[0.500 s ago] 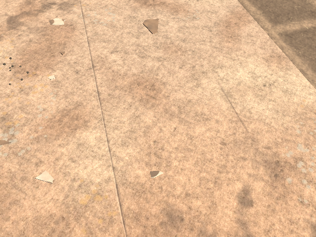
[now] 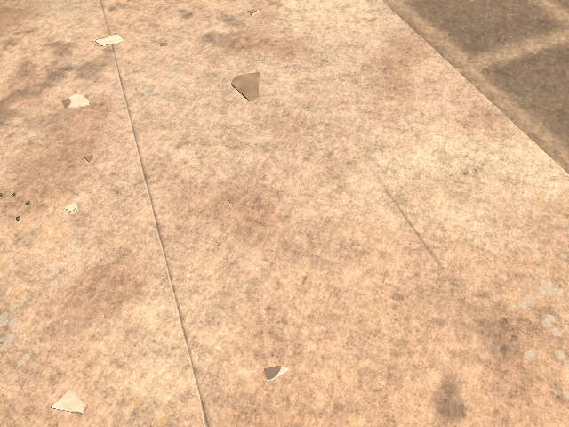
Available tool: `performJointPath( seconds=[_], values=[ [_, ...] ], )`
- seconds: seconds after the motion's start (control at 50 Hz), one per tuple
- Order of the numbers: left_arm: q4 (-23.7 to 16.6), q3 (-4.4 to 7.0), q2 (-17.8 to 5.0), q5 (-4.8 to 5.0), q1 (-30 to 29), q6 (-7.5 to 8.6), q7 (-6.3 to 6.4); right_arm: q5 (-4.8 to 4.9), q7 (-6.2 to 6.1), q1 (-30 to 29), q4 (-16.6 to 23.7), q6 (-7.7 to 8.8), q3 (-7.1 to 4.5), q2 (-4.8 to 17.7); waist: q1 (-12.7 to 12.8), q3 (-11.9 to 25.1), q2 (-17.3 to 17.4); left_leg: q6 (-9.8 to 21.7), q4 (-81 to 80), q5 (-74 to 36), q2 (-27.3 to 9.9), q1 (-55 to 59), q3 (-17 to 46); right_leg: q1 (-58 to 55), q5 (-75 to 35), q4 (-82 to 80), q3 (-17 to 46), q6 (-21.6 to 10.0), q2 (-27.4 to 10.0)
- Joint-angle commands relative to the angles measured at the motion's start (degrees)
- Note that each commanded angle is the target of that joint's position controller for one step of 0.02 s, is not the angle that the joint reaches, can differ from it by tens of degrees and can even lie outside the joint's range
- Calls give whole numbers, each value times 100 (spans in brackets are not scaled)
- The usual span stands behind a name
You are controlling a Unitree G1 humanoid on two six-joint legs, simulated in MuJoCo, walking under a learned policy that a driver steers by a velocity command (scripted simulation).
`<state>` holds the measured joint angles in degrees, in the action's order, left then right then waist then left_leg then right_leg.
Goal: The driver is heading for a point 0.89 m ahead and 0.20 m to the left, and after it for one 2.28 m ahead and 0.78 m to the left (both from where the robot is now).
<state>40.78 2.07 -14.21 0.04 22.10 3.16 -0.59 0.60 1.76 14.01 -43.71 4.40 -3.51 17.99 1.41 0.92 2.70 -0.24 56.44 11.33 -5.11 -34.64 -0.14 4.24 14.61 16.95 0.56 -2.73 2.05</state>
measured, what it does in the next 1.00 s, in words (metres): walks ahead: left foot, then right foot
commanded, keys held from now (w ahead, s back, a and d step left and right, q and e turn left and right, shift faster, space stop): w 0.68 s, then w+q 0.02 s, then q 0.30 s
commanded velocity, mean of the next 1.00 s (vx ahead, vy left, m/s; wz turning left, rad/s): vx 0.42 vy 0.00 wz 0.07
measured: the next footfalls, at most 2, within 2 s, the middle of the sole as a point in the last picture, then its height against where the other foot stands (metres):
left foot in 0.26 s outside the picture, level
right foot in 0.78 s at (362, 385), level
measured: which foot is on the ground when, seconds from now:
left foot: up 0.00-0.24, down 0.26-0.80, up 0.82-1.00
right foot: down 0.00-0.28, up 0.30-0.76, down 0.78-1.00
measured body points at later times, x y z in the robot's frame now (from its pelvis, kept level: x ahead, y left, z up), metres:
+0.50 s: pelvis +0.27 +0.06 +0.00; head +0.29 +0.07 +0.45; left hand +0.40 +0.33 -0.11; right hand +0.34 -0.22 -0.12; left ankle +0.28 +0.14 -0.75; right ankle +0.33 -0.11 -0.67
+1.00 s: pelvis +0.51 -0.01 -0.01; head +0.56 -0.01 +0.44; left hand +0.62 +0.27 -0.11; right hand +0.64 -0.29 -0.13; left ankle +0.50 +0.14 -0.67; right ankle +0.57 -0.10 -0.75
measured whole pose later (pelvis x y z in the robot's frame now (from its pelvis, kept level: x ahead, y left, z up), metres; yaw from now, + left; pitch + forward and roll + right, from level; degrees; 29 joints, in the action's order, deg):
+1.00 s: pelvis +0.51 -0.01 -0.01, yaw +8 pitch +1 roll +0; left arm 43.0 2.4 -14.5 -1.6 8.5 3.8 -0.4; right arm 1.2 -1.6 13.4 -45.2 -1.7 -4.2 18.6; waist -0.4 -4.4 2.4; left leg -3.9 62.4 22.7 -2.8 -31.8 1.9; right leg 16.9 7.7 23.5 -7.6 -2.7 -1.1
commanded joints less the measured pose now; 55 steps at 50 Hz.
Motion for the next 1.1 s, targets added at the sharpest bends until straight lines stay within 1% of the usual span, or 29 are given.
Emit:
performJointPath(
  seconds=[0.02, 0.1, 0.18, 0.22, 0.24, 0.26, 0.28, 0.3, 0.32, 0.34, 0.36, 0.38, 0.42, 0.5, 0.58, 0.66, 0.7, 0.74, 0.76, 0.78, 0.8, 0.82, 0.84, 0.86, 0.88, 0.9, 0.96, 1.0, 1.1],
  values=[
    [-297, 256, -928, 11, -218, 105, 66, -22, 32, -762, 545, 101, 22, 139, 85, -501, -772, -151, -985, -861, -43, -809, 28, -142, -1445, -930, 834, -932, -1234],
    [-5, 321, -1140, 94, 170, 115, 105, 41, 117, -1476, 767, 120, 101, 74, 288, -679, -770, -79, -2159, -1598, 181, -132, -37, 88, -1301, -1015, 625, -861, -1334],
    [212, 370, -1224, 143, 243, 67, 123, 48, 197, -1610, 882, 142, 46, 290, 122, -692, -741, 248, -2628, -1258, 247, 37, 72, -572, -1941, -683, 639, -696, -1657],
    [249, 404, -1347, 109, 200, 4, 140, 22, 160, -1156, 802, 131, -53, 500, -174, -248, -871, 458, -2645, -808, 538, 868, -192, -821, -3741, 91, 518, -559, -1587],
    [258, 374, -1299, 84, 173, -45, 156, 18, 99, -381, 591, 107, -176, 700, -591, 282, -828, 633, -2705, -781, 715, 1955, -366, -650, -4566, 1096, 306, -419, -1345],
    [195, 279, -1120, 1, 244, -61, 183, 1, 31, 587, 395, 76, -267, 967, -995, 1041, -630, 906, -2432, -840, 148, 3688, 201, 348, -3714, 2562, 184, -228, -1111],
    [69, 61, -379, 28, 1051, 26, 119, -100, 23, 1160, 281, 56, -401, 1555, -691, 2065, 944, 1889, -2806, 692, -1448, 5917, 3087, 2681, -556, 5064, 35, 233, -104],
    [187, 93, -647, 87, 791, 152, 99, -21, 41, 1233, 252, 56, -255, 1048, -853, 2360, 1100, 1838, -3861, 1499, -1628, 5873, 4482, 3252, 1751, 5729, 858, 177, 104],
    [-12, 227, -1082, 268, 135, 211, 54, 9, 18, 758, 265, 48, -166, 830, -786, 1248, 750, 1543, -4012, 1733, -1491, 5086, 3661, 3823, 1484, 6008, 760, 117, -259],
    [-127, 202, -1090, 268, -271, 248, 60, -3, 0, 332, 332, 33, -132, 735, -621, 618, 260, 1403, -4116, 1293, -1301, 4166, 2949, 3769, 981, 5755, 520, 64, -565],
    [-144, 207, -1025, 156, -471, 251, 79, -58, 7, 27, 345, 35, -97, 604, -441, 183, 7, 1363, -4273, 727, -1077, 3350, 2408, 3599, 603, 5389, 420, 77, -764],
    [-94, 229, -964, 109, -348, 197, 89, -135, 13, -160, 373, 74, -56, 468, -212, 78, 174, 1313, -4435, 292, -872, 2810, 2017, 3201, 301, 5126, 473, 77, -959],
    [56, 194, -741, 94, -63, 68, 99, -111, 24, -296, 333, 147, -57, 409, -16, 54, 291, 1415, -4740, -96, -703, 2294, 1579, 2808, 80, 4924, 404, 173, -1024],
    [-134, 163, -653, -2, -715, 25, 143, -69, -41, -89, 112, 210, -104, 582, -95, -330, 85, 1499, -5071, -647, -645, 2188, 1013, 3322, -869, 3890, 351, 405, -1127],
    [-298, 81, -468, 24, -1543, 151, 45, 0, -116, 228, -36, 135, -126, 734, -408, -462, -28, 1263, -5060, -912, -443, 2392, 478, 3098, -2026, 2288, 110, 424, -904],
    [-505, 68, -505, 93, -2165, 211, -92, 57, -135, 684, -276, 17, -158, 860, -641, -582, -38, 1230, -4838, -883, -731, 3069, 532, 3137, -2035, 1556, 84, 332, -749],
    [-602, 95, -597, 85, -2305, 233, -150, 84, -157, 780, -361, -61, -181, 891, -603, -593, -17, 1151, -4566, -1098, -910, 3451, 683, 3130, -1611, 1310, 148, 198, -693],
    [-537, 171, -758, 10, -1946, 277, -160, 64, -197, 704, -396, -156, -197, 925, -332, -395, 109, 971, -3903, -2365, -844, 3669, 775, 2537, -1255, 1048, 74, 69, -471],
    [-357, 270, -926, -49, -1299, 313, -135, 61, -215, 571, -365, -196, -181, 912, 44, 31, 105, 797, -3099, -3257, -569, 3593, 645, 1599, -1515, 799, -97, -64, -285],
    [-201, 377, -1253, -141, -589, 344, -92, -7, -226, 595, -278, -188, -91, 684, 329, 778, -66, 527, -1988, -2847, -184, 3016, 456, 164, -2773, 989, 112, -274, -676],
    [-196, 460, -1738, -270, -14, 306, -32, -182, -196, 1082, -133, -116, 96, 129, 269, 1814, -1284, 114, 37, 7, 509, 1162, 210, -2137, -4644, 1569, 1639, -912, -2212],
    [-171, 436, -1571, -189, 123, 208, -45, -5, -191, 1565, -265, -74, 122, 112, 266, 2676, -2118, -99, 1372, 2792, 1001, 182, 672, -2808, -4488, 1091, 3151, -1564, -2941],
    [-286, 332, -1198, -128, -151, 137, -38, 147, -210, 1142, -262, -98, -76, 795, 398, 2139, -1249, -122, 1830, 2586, 678, -73, 976, -2123, -4027, 882, 2555, -1334, -2670],
    [-310, 264, -998, -86, -550, 103, -1, 192, -236, 640, -94, -151, -114, 805, 272, 1379, -1030, -142, 1802, 2288, 444, -371, 701, -1457, -3901, 788, 1819, -1138, -2447],
    [-273, 205, -830, -63, -890, 96, 4, 131, -271, 510, -100, -243, -119, 695, 99, 865, -752, -217, 1520, 1956, 241, -262, 580, -676, -3892, 582, 1276, -1028, -2181],
    [-249, 185, -727, -79, -1173, 112, 7, 84, -307, 551, -104, -367, -151, 612, -103, 601, -825, -256, 1214, 1648, 63, 81, 550, -8, -3623, 346, 897, -938, -2014],
    [-187, 228, -797, -197, -1670, 167, 26, 66, -370, 741, -28, -649, -163, 343, -400, 299, -1017, -416, 888, 1093, 78, 703, 293, 1007, -3303, -222, 190, -1062, -1889],
    [-102, 272, -884, -165, -1728, 154, 100, 23, -372, 495, 167, -701, -162, 282, -373, 249, -964, -423, 357, 692, -17, 601, 292, 934, -3104, -348, -67, -1100, -1949],
    [53, 345, -1086, -81, -1772, -43, 214, -1, -196, -112, 529, -724, -166, 279, -169, 246, -803, -278, -858, 7, -60, 912, 43, 655, -2268, -381, -558, -1042, -1992]
  ],
)
Keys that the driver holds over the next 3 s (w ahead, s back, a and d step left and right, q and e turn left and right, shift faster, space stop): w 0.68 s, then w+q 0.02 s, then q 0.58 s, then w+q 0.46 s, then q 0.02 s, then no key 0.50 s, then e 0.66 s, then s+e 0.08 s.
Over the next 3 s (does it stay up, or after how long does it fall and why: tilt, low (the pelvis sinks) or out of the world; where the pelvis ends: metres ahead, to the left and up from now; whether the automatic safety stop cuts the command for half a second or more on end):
stays up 0.84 0.12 -0.01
